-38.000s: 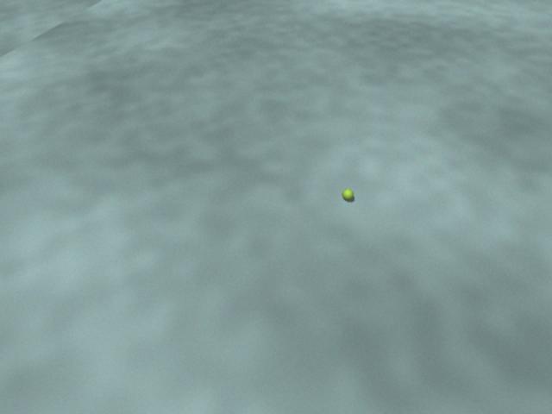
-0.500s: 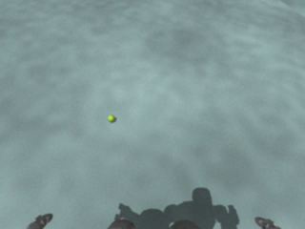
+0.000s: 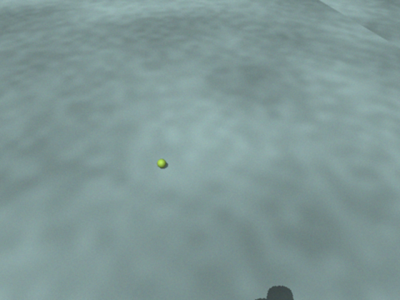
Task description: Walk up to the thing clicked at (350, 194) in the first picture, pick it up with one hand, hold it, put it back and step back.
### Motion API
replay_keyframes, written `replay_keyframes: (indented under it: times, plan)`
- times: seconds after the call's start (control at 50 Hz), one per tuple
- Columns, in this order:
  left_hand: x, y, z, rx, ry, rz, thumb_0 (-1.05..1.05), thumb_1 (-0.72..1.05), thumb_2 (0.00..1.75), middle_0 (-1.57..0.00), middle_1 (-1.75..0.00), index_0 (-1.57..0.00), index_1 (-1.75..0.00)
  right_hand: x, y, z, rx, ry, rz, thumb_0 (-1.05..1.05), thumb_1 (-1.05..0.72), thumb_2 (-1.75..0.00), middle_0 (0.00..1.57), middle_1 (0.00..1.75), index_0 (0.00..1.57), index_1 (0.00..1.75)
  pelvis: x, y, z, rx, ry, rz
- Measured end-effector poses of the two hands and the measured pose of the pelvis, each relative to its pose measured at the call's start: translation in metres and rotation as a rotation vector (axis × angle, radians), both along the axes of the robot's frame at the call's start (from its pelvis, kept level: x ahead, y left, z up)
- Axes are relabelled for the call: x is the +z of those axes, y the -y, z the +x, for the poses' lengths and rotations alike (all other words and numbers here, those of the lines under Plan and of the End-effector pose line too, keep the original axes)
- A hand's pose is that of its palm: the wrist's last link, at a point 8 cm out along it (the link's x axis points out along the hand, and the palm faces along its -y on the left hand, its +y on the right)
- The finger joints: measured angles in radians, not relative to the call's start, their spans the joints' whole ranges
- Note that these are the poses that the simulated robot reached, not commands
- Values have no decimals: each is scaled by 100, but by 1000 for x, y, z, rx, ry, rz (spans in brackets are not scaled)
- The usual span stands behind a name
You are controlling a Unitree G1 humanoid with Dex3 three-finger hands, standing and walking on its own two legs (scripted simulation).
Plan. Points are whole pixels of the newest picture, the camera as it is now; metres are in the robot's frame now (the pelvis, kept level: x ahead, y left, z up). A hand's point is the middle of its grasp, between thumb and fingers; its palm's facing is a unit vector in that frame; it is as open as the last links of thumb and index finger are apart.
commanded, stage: step back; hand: left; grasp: from above
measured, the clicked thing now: (161, 163) +1.02 +0.26 -0.73
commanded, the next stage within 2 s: stand in 0.76 s
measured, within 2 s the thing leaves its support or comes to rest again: neither
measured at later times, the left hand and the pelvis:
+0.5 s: hand out of the picture +0.12 +0.25 -0.15, palm faces +0.02 -0.93 -0.35, open 7.4 cm; pelvis +0.05 -0.01 +0.00, yaw +1 degrees
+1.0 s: hand out of the picture +0.15 +0.24 -0.13, palm faces -0.03 -0.94 -0.34, open 7.4 cm; pelvis +0.06 -0.01 +0.02, yaw +0 degrees
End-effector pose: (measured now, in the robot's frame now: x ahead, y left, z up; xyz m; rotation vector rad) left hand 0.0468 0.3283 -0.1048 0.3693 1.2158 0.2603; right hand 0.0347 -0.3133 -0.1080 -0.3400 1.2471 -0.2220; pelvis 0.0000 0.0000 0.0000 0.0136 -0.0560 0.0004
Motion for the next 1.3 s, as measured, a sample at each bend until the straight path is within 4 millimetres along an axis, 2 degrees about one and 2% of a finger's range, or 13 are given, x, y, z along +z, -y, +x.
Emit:
replay_keyframes:
  times: [0.08,0.16,0.24,0.32,0.4,0.56,0.72,0.82,0.96,1.3]
  plan:
    - [1,3,10,-23,10,-20,1,91,90,-20,-30,-20,-30,10,-3,-2,-6,28,-2,1,-91,-90,21,30,20,30,6,3,2,-6,0,-8]
    - [3,14,25,-45,25,-31,1,91,90,-20,-30,-20,-30,10,6,3,-15,37,-5,0,-90,-90,21,30,20,30,6,9,7,-11,-2,-13]
    - [0,28,38,-46,59,-15,1,91,90,-20,-30,-20,-30,-2,22,17,-21,33,-9,0,-90,-90,21,30,20,30,-3,21,15,-8,1,-32]
    - [0,40,45,-26,84,-30,1,91,90,-20,-30,-20,-30,-6,24,37,-1,26,-9,1,-91,-90,21,30,20,30,-2,23,24,5,3,-32]
    - [0,42,51,-16,81,-46,1,90,90,-20,-30,-21,-30,-5,18,58,28,29,-3,0,-91,-90,21,30,20,30,0,17,34,16,-5,-25]
    - [-11,27,78,3,48,-65,1,90,90,-20,-30,-21,-30,-2,-9,91,37,42,6,0,-91,-90,21,30,20,30,1,4,51,4,-10,-14]
    - [-2,26,100,-17,58,-59,1,91,90,-20,-30,-20,-30,6,-23,130,40,101,40,0,-91,-90,21,30,20,30,9,5,59,-4,-16,-22]
    - [5,29,106,-29,61,-60,1,91,90,-20,-30,-20,-30,11,-25,144,43,136,52,0,-91,-90,21,30,20,30,14,4,60,-6,-10,-18]
    - [8,40,102,-47,43,-74,1,91,90,-20,-30,-20,-30,15,-19,137,30,134,59,0,-91,-90,21,30,20,30,19,6,58,-8,-3,-13]
    - [5,48,72,-48,-18,-77,1,91,90,-20,-30,-20,-30,8,-1,71,-29,-4,51,0,-91,-90,21,30,20,30,21,15,46,-6,-6,-14]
